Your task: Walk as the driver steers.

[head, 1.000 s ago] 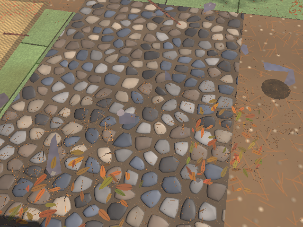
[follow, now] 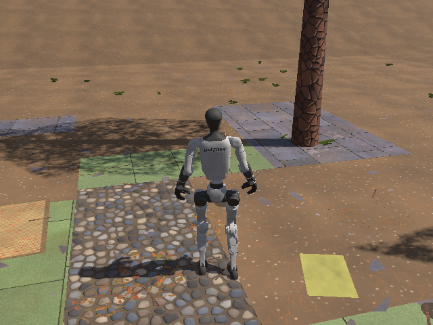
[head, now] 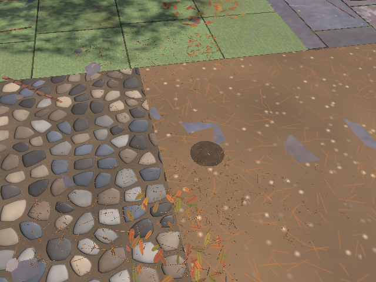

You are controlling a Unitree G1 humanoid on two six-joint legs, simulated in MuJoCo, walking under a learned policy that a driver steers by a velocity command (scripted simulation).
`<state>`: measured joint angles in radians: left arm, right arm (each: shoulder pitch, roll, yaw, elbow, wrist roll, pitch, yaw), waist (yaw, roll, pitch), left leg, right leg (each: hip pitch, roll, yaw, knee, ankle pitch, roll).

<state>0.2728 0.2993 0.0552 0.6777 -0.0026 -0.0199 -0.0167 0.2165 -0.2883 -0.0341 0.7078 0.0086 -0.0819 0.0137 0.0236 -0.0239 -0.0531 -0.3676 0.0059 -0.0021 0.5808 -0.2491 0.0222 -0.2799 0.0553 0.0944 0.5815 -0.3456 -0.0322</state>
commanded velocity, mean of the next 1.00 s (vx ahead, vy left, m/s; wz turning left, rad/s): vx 0.28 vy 0.00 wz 0.47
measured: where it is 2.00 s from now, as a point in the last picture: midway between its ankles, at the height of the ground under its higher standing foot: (124, 246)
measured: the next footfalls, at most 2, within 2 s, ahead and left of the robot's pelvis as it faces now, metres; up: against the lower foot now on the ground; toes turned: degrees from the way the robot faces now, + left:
right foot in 0.42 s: +0.36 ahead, -0.08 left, +0.00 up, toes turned +17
left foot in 0.88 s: +0.27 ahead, +0.16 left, +0.00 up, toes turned +32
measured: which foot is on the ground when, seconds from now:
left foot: down 0.00-0.42, up 0.44-0.86, down 0.88-1.00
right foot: up 0.00-0.40, down 0.42-0.88, up 0.90-1.00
